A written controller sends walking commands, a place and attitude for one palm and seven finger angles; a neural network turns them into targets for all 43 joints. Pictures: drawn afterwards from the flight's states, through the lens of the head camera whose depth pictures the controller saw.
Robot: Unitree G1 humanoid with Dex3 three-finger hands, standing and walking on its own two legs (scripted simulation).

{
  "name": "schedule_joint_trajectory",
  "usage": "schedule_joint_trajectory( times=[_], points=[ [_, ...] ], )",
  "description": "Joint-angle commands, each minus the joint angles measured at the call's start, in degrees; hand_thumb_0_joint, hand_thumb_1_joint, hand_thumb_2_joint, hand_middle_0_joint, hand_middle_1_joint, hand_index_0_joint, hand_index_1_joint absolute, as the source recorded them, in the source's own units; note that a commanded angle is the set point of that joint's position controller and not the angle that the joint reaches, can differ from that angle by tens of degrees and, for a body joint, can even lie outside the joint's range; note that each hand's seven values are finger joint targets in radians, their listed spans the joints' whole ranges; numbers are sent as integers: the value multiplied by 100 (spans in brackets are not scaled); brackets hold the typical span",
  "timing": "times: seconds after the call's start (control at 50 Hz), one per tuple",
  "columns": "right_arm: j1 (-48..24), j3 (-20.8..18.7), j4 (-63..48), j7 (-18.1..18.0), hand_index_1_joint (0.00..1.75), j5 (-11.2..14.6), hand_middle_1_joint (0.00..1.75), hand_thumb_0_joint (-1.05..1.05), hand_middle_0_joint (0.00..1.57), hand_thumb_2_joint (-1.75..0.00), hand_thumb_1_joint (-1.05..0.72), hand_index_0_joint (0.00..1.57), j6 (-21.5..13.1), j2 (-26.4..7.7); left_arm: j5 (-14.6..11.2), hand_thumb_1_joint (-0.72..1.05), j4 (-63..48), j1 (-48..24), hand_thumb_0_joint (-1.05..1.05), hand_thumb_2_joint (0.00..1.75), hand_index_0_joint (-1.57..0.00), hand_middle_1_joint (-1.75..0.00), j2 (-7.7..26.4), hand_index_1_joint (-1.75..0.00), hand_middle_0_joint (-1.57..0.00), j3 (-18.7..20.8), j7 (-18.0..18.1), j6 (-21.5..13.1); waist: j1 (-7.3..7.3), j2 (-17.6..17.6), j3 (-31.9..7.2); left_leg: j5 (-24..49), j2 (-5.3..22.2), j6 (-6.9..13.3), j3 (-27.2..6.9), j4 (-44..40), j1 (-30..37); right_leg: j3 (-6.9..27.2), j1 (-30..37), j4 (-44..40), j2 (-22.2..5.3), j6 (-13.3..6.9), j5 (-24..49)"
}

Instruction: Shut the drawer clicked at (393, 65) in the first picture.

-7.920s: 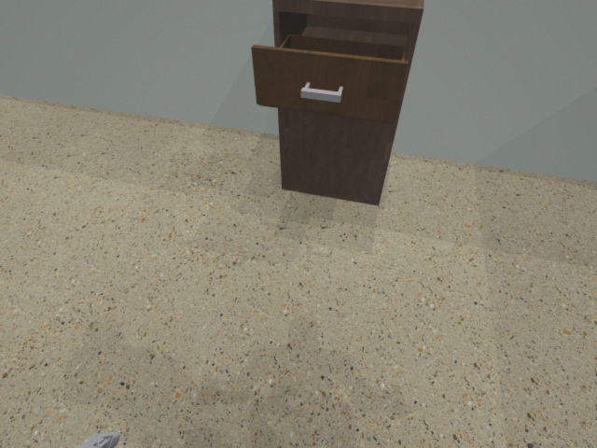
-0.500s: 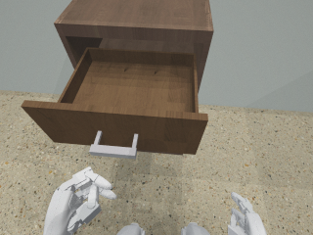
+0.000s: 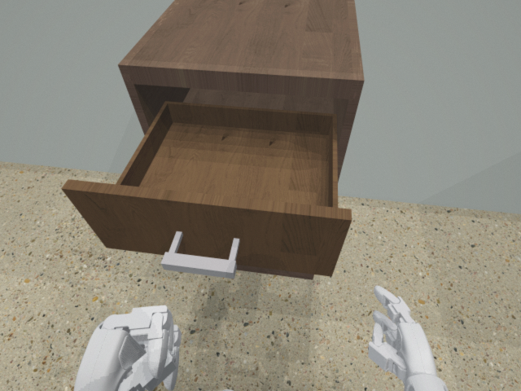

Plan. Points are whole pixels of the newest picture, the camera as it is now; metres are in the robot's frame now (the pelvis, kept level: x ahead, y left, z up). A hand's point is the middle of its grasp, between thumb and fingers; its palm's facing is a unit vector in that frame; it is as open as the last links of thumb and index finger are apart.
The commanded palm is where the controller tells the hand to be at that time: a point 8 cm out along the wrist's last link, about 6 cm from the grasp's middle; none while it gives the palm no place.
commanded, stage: raise the hand and make a fist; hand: left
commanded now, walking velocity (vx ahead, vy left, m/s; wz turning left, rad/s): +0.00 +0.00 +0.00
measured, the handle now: (203, 253) +0.33 +0.13 +0.02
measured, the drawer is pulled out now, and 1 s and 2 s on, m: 0.30 0.30 0.30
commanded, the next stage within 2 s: bring the fist close to the handle in 0.52 s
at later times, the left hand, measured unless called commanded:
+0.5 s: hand (174, 358) +0.15 +0.11 +0.12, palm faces -0.04 -1.00 -0.01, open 3.3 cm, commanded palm +0.10 +0.16 +0.12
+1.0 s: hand (194, 341) +0.17 +0.10 +0.09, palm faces -0.06 -1.00 +0.00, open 3.3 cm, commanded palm +0.14 +0.15 +0.08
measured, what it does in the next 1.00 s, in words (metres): stands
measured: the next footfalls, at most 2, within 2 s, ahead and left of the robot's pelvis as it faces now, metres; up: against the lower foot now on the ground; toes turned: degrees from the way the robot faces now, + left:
none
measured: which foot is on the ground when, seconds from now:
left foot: down 0.00-1.00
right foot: down 0.00-1.00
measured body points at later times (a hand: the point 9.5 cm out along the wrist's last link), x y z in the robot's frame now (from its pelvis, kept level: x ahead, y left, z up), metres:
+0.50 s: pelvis +0.00 +0.00 +0.01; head +0.03 -0.02 +0.46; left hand +0.14 +0.16 +0.13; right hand +0.19 -0.23 -0.05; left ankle -0.02 +0.11 -0.68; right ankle +0.01 -0.11 -0.68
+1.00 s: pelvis +0.00 -0.01 +0.00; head +0.04 -0.02 +0.45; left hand +0.17 +0.15 +0.09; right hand +0.19 -0.23 -0.06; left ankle -0.02 +0.11 -0.68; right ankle +0.01 -0.11 -0.68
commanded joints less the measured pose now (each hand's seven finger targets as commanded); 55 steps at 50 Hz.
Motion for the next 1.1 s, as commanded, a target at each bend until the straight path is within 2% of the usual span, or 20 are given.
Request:
schedule_joint_trajectory(
  times=[0.0, 0.08, 0.16, 0.22, 0.26, 0.3, 0.36, 0.42, 0.44, 0.52, 0.56, 0.6, 0.62, 0.68, 0.7, 0.78, 0.8, 0.88, 0.92, 1.08],
  points=[
    [-290, -336, -985, -51, 30, 68, 30, 0, 20, -90, -90, 20, -372, -647, -73, 90, -1471, 234, 0, 90, -140, -160, 268, -160, -140, 105, 34, -320, -194, -267, -491, 1711, 32, 83, -121, -992, 252, 228, 872, -874, 36, 24, 1280],
    [-309, -323, -964, -62, 30, 85, 30, 0, 20, -90, -90, 20, -442, -653, -66, 90, -1558, 237, 0, 90, -140, -160, 299, -160, -140, 114, 37, -211, -166, -293, -456, 1702, 31, 82, -121, -1079, 310, 247, 998, -960, 22, 24, 1264],
    [-379, -348, -901, -81, 30, 98, 30, 0, 20, -90, -90, 20, -461, -646, -52, 90, -1300, 409, 0, 90, -140, -160, 266, -160, -140, 177, 44, -77, -137, -579, -271, 1701, 20, 81, -93, -1119, 238, 268, 1093, -1054, 15, 40, 1347],
    [-388, -353, -893, -79, 30, 91, 30, 0, 20, -90, -90, 20, -474, -643, -51, 90, -1378, 487, 0, 90, -140, -160, 219, -160, -140, 143, 45, -101, -123, -544, -246, 1638, -7, 79, -45, -1131, 233, 304, 1122, -1087, -7, 54, 1296],
    [-390, -369, -898, -69, 30, 83, 30, 0, 20, -90, -90, 20, -513, -631, -43, 90, -1561, 489, 0, 90, -140, -160, 337, -160, -140, 239, 105, -162, -65, -255, -390, 1800, -5, 78, -43, -1140, 317, 290, 1194, -1011, -1, 21, 1445],
    [-321, -375, -869, -44, 30, 73, 30, 0, 20, -90, -90, 20, -536, -605, -54, 90, -1557, 674, 0, 90, -140, -160, 226, -160, -140, 170, 124, -231, -90, -321, -467, 1949, -5, 80, -22, -1096, 361, 270, 1216, -982, -4, 33, 1662],
    [-366, -397, -852, -41, 30, 68, 30, 0, 20, -90, -90, 20, -571, -636, -61, 90, -1525, 581, 0, 90, -140, -160, 228, -160, -140, 135, 128, -340, -128, -495, -312, 1859, -10, 82, -34, -1066, 249, 320, 1171, -1013, 2, 35, 1615],
    [-333, -393, -839, -27, 30, 60, 30, 0, 20, -90, -90, 20, -588, -654, -34, 90, -1544, 579, 0, 90, -140, -160, 213, -160, -140, 75, 106, -422, -155, -323, -331, 1742, -20, 82, -22, -1050, 258, 317, 1060, -996, -2, 35, 1409],
    [-339, -401, -842, -28, 30, 61, 30, 0, 20, -90, -90, 20, -587, -640, -30, 90, -1525, 673, 0, 90, -140, -160, 234, -160, -140, 104, 113, -422, -123, -338, -360, 1787, -14, 84, -26, -1039, 253, 318, 1082, -979, -1, 31, 1447],
    [-358, -379, -868, -46, 30, 66, 30, 0, 20, -90, -90, 20, -551, -677, -23, 90, -1446, 421, 0, 90, -140, -160, 224, -160, -140, 56, 88, -380, -200, -438, -203, 1460, -12, 92, -53, -1054, 178, 338, 905, -1061, 11, 46, 1030],
    [-349, -364, -874, -69, 30, 67, 30, 0, 20, -90, -90, 20, -544, -691, -12, 90, -1450, 263, 0, 90, -140, -160, 317, -160, -140, 128, 117, -340, -186, -331, -223, 1423, -16, 98, -57, -1063, 181, 353, 913, -1069, 18, 31, 959],
    [-311, -355, -870, -73, 30, 76, 30, 0, 20, -90, -90, 20, -539, -675, -18, 90, -1383, 269, 0, 90, -140, -160, 264, -160, -140, 119, 116, -315, -185, -406, -268, 1432, -1, 90, -64, -1080, 225, 312, 912, -1054, 19, 36, 973],
    [-316, -327, -877, -74, 30, 65, 30, 0, 20, -90, -90, 20, -542, -699, -5, 90, -1287, 178, 0, 90, -140, -160, 111, -160, -140, -65, 98, -294, -234, -369, -219, 1427, -12, 92, -72, -1067, 226, 300, 845, -1038, 25, 42, 1000],
    [-301, -342, -825, -94, 30, 43, 30, 0, 20, -90, -90, 20, -528, -709, 4, 90, -924, 8, 0, 90, -140, -160, 86, -160, -140, -15, 106, -242, -257, -715, -240, 1410, -26, 80, -76, -1000, 82, 365, 874, -1056, 22, 65, 1036],
    [-299, -344, -818, -99, 30, 41, 30, 0, 20, -90, -90, 20, -511, -728, 26, 90, -876, -64, 0, 90, -140, -160, 125, -160, -140, 11, 101, -249, -262, -660, -212, 1411, -25, 79, -65, -981, 64, 380, 844, -1051, 20, 63, 1047],
    [-269, -339, -826, -77, 30, 20, 30, 0, 20, -90, -90, 20, -467, -712, 86, 90, -798, -168, 0, 90, -140, -160, 204, -160, -140, 117, 169, -299, -190, -314, -469, 1592, -36, 57, -44, -942, 97, 339, 888, -873, 17, 18, 1262],
    [-275, -320, -843, -66, 30, 9, 30, 0, 20, -90, -90, 20, -474, -719, 92, 90, -797, -313, 0, 90, -140, -160, 118, -160, -140, -19, 179, -332, -234, -299, -446, 1595, -40, 57, -50, -914, 86, 344, 833, -852, 16, 20, 1272],
    [-215, -357, -798, -43, 30, -21, 30, 0, 20, -90, -90, 20, -467, -734, 100, 90, -620, -425, 0, 90, -140, -160, 102, -160, -140, 30, 259, -474, -258, -499, -625, 1725, -33, 48, -46, -789, -4, 357, 832, -743, 28, 21, 1507],
    [-227, -357, -811, -23, 30, -28, 30, 0, 20, -90, -90, 20, -456, -739, 108, 90, -537, -437, 0, 90, -140, -160, 41, -160, -140, -51, 266, -532, -257, -355, -593, 1684, -38, 37, -42, -756, -82, 348, 737, -684, 22, 14, 1441],
    [-169, -386, -794, 10, 30, -80, 30, 0, 20, -90, -90, 20, -392, -790, 225, 90, -224, -839, 0, 90, -140, -160, -65, -160, -140, -204, 380, -699, -325, -407, -853, 1747, -33, 25, -71, -561, -249, 339, 535, -436, 21, -6, 1504]
  ],
)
